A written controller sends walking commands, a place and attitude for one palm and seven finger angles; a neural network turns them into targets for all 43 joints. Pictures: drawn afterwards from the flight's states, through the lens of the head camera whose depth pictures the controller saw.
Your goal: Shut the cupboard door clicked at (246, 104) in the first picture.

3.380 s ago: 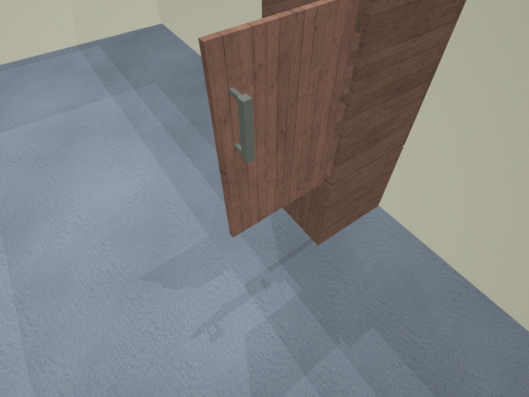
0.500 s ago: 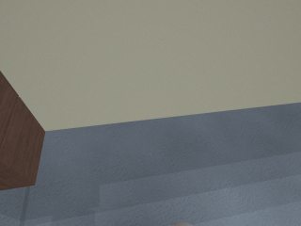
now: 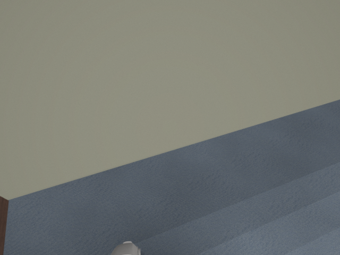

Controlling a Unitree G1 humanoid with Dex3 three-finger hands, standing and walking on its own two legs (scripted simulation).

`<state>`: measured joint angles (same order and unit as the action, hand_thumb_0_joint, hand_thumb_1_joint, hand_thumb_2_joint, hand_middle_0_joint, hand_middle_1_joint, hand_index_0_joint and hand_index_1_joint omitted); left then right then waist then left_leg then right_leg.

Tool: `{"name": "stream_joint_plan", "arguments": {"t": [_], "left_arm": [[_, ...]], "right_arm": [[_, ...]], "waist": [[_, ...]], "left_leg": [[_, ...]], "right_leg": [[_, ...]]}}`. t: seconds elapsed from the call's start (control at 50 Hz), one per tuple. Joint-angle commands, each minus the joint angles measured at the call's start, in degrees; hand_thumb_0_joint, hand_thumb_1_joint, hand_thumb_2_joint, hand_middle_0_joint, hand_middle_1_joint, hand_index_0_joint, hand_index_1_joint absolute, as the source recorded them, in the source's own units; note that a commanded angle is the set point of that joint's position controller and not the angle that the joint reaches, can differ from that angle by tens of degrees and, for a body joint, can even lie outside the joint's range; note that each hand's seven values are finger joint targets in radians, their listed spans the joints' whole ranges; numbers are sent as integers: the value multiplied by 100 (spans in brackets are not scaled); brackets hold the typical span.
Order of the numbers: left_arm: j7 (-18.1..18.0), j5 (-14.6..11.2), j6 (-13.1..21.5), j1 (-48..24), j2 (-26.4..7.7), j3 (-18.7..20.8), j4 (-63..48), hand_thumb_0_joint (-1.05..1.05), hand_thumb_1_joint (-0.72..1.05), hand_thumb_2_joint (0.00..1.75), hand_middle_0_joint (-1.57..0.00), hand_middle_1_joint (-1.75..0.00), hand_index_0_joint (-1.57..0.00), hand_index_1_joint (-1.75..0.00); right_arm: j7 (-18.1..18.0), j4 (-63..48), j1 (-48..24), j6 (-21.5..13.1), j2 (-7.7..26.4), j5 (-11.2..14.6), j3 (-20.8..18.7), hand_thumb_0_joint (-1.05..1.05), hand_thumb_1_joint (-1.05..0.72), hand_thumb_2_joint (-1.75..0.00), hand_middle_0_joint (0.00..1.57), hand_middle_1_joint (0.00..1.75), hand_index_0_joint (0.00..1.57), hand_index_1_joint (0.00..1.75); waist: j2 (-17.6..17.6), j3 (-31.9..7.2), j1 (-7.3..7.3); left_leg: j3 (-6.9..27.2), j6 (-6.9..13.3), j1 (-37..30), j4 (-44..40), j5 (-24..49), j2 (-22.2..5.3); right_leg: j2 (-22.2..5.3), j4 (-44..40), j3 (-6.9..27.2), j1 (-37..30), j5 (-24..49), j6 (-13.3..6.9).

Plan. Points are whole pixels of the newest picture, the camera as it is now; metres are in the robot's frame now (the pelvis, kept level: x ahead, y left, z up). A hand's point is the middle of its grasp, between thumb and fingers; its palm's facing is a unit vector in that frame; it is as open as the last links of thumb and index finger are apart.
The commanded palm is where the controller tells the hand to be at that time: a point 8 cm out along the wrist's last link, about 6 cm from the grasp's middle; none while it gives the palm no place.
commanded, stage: walk to a spot facing it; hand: left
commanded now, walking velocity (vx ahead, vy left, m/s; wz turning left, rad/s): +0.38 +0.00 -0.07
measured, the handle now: out of the picture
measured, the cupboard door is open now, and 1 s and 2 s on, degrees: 92 92 92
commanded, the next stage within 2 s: turn to face it in 0.28 s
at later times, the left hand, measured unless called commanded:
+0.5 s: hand (125, 189) +0.32 +0.15 -0.18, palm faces -0.03 -0.98 -0.21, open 7.4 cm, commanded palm none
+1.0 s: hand (129, 167) +0.39 +0.15 -0.17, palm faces +0.27 -0.92 -0.27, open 7.4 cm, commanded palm none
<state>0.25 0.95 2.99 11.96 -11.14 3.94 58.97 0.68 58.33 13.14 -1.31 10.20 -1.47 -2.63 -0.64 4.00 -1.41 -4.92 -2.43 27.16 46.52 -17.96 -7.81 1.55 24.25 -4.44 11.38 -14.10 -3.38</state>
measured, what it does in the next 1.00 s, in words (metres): walks ahead: left foot, then right foot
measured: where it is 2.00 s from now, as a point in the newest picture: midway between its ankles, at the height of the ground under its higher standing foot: (193, 218)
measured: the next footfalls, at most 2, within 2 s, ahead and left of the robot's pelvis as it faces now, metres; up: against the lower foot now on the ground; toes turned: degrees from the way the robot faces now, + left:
left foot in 0.10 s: +0.18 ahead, +0.14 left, +0.00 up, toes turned +7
right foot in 0.44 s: +0.30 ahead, -0.15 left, +0.00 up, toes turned -10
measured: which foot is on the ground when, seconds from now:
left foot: up 0.00-0.08, down 0.10-0.42, up 0.44-0.68, down 0.70-0.98, up 1.00-1.00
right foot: down 0.00-0.12, up 0.14-0.42, down 0.44-0.70, up 0.72-0.96, down 0.98-1.00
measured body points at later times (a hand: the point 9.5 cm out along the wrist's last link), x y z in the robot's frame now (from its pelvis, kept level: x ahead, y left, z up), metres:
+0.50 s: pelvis +0.22 -0.03 -0.02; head +0.26 -0.04 +0.43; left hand +0.32 +0.20 -0.16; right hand +0.17 -0.27 -0.18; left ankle +0.15 +0.12 -0.70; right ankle +0.27 -0.14 -0.74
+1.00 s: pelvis +0.33 -0.08 -0.02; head +0.37 -0.08 +0.43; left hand +0.38 +0.20 -0.14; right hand +0.46 -0.31 -0.17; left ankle +0.33 +0.08 -0.73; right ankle +0.36 -0.19 -0.75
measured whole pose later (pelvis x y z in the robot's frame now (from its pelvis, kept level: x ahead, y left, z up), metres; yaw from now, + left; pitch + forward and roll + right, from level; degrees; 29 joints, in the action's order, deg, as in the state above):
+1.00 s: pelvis +0.33 -0.08 -0.02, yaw +15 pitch +1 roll +1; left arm -0.7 0.8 -0.3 7.0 -12.1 3.5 52.4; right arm 0.0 54.7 11.0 2.9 12.7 -1.1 -3.7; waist 1.0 3.5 -0.8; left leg 1.7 -1.9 23.3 39.1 -20.3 -1.3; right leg -3.4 35.3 -3.1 18.1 -18.2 1.3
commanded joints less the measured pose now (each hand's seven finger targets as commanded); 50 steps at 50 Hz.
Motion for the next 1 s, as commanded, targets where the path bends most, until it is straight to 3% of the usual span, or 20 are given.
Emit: {"name": "stream_joint_plan", "arguments": {"t": [0.0, 0.06, 0.1, 0.16, 0.24, 0.36, 0.38, 0.4, 0.42, 0.48, 0.54, 0.64, 0.68, 0.7, 0.74, 0.82, 0.9, 0.92, 0.96, 0.98], "left_arm": [[33, 15, 111, 473, -803, 148, 19, 0, 90, 90, -20, -30, -20, -30], [55, -13, 72, 346, -655, 124, -20, 0, 90, 90, -20, -30, -20, -30], [107, -17, 114, 166, -273, -14, -354, 0, 90, 90, -20, -30, -20, -30], [138, 61, 61, -382, -361, 72, -374, 0, 90, 90, -20, -30, -20, -30], [230, 54, -93, -159, -77, -9, -269, 0, 90, 90, -20, -30, -20, -30], [211, 87, -122, 449, -302, 95, -62, 0, 90, 90, -20, -30, -20, -30], [154, 103, -41, 987, -627, 165, 100, 0, 90, 90, -20, -30, -20, -30], [58, 105, 29, 1502, -1241, 278, 242, 0, 90, 90, -20, -30, -20, -30], [17, 4, -11, 1626, -1407, 272, 243, 0, 90, 90, -20, -30, -20, -30], [-139, 40, -6, 500, -711, 90, 4, 0, 90, 90, -20, -30, -20, -30], [-145, 46, 7, 126, -631, 72, -96, 0, 90, 90, -20, -30, -20, -30], [-158, -44, -125, -40, -665, 123, -219, 0, 90, 90, -20, -30, -20, -30], [-155, -116, -242, 32, -310, 50, -509, 0, 90, 90, -20, -30, -20, -30], [-178, -36, -295, -392, -452, 9, -747, 0, 90, 90, -20, -30, -20, -30], [-156, -27, -296, -671, -388, 63, -760, 0, 90, 90, -20, -30, -20, -30], [-111, -72, -369, -575, -362, 52, -759, 0, 90, 90, -20, -30, -20, -30], [-103, -41, -368, 104, -460, 107, -699, 0, 90, 90, -20, -30, -20, -30], [-129, -14, -328, 373, -658, 162, -677, 0, 90, 90, -20, -30, -20, -30], [-186, 90, -290, 444, -1558, 295, -813, 0, 90, 90, -20, -30, -20, -30], [-203, 78, -264, 241, -1398, 235, -923, 0, 90, 90, -20, -30, -20, -30]], "right_arm": [[53, -323, 19, -150, 231, -13, -65, 0, -90, -90, 20, 30, 20, 30], [-24, -25, 775, -252, 658, -38, -150, 0, -90, -90, 20, 30, 20, 30], [-144, 211, 2071, -245, 1519, -141, -329, 0, -90, -90, 20, 30, 20, 30], [-166, -2, 1201, -259, 910, -97, -174, 0, -90, -90, 20, 30, 20, 30], [-179, 41, 857, -335, 780, -70, -116, 0, -90, -90, 20, 30, 20, 30], [-125, 29, 499, -110, 871, -46, -150, 0, -90, -90, 20, 30, 20, 30], [-104, 13, 480, -102, 656, 6, -84, 0, -90, -90, 20, 30, 20, 30], [-47, -97, 550, -101, 274, 74, -14, 0, -90, -90, 20, 30, 20, 30], [-79, -208, 373, -52, 408, 78, -40, 0, -90, -90, 20, 30, 20, 30], [-153, 11, 350, 6, 366, 71, -56, 0, -90, -90, 20, 30, 20, 30], [-85, 122, 554, 84, -23, 71, 42, 0, -90, -90, 20, 30, 20, 30], [-16, 88, 913, 112, 207, 13, 7, 0, -90, -90, 20, 30, 20, 30], [-99, -24, 1299, 82, 1177, -55, -207, 0, -90, -90, 20, 30, 20, 30], [-170, -64, 1353, 131, 1270, -68, -222, 0, -90, -90, 20, 30, 20, 30], [-252, -126, 1122, 84, 1169, -64, -209, 0, -90, -90, 20, 30, 20, 30], [-248, -431, 391, 124, 1225, -46, -269, 0, -90, -90, 20, 30, 20, 30], [-165, -727, -278, 279, 1329, -18, -364, 0, -90, -90, 20, 30, 20, 30], [-136, -837, -451, 310, 1193, 24, -366, 0, -90, -90, 20, 30, 20, 30], [-24, -1156, -703, 334, 780, 48, -325, 0, -90, -90, 20, 30, 20, 30], [-1, -1145, -690, 370, 840, 37, -346, 0, -90, -90, 20, 30, 20, 30]], "waist": [[-397, -208, 124], [290, -306, -323], [1866, -858, -760], [936, 70, -322], [940, -271, 2], [456, -210, 393], [-273, -376, 660], [-1779, -642, 808], [-1548, -778, 884], [-1306, -452, 336], [-734, -451, 102], [-158, -640, -75], [2232, -912, -254], [1464, -712, -380], [1434, -874, -268], [974, -993, -64], [932, -742, 252], [514, -733, 389], [-1880, -448, 566], [-1341, -373, 402]], "left_leg": [[-170, 12, -569, -1233, 520, 223], [37, 231, -2421, -2037, 552, 162], [3047, 1353, -3796, -3135, -79, -2036], [2323, 1230, -2180, -3630, -342, -1731], [305, 890, -2001, -3412, 1433, -1031], [-299, 528, -977, -2437, -15, -609], [-630, 308, -355, -1305, -134, -139], [-891, 84, 680, 206, -1231, 562], [-168, 127, 696, 1256, -2157, 441], [471, 97, 517, 1660, -1176, -6], [88, 32, -192, 349, -793, 122], [-263, 63, -1478, -1802, 1297, 351], [2448, 1222, -2235, -2507, 4120, -1533], [2781, 1552, -1969, -2578, 3625, -1727], [2566, 1474, -2280, -2319, 4422, -1460], [1630, 1151, -1950, -2235, 3829, -862], [1657, 847, -799, -2241, 1671, -437], [1472, 584, -214, -1875, 771, -80], [359, -2, 822, 915, -1797, 919], [612, 50, 708, 1843, -1556, 710]], "right_leg": [[-1465, -1026, 1219, -182, 103, -676], [-997, 279, 791, 828, 167, -352], [-11, 3599, -5, 2630, -1705, 100], [-721, 4738, 645, 3051, -795, 151], [-796, 2716, 220, 1962, -324, 294], [-292, 830, -364, -273, 293, 255], [-803, 331, 399, -1159, 68, 52], [-2175, -595, 2285, -1883, -84, -517], [-2779, -1134, 2831, -1669, -19, -952], [-2501, -890, 1427, -538, 1378, -760], [-2208, -548, 202, -204, 2777, -515], [-1836, 690, -591, 1, 1877, 93], [-728, 2721, -663, 1448, -2174, 734], [-580, 3595, -27, 1643, -2583, 672], [-660, 4181, 386, 2255, -2044, 714], [-518, 2983, 312, 1524, -1509, 754], [-237, 1034, -16, 126, -511, 679], [-494, 46, 204, -557, -105, 622], [-3040, -1259, 2552, -356, -58, -467], [-2907, -1065, 2247, 107, 76, -637]]}}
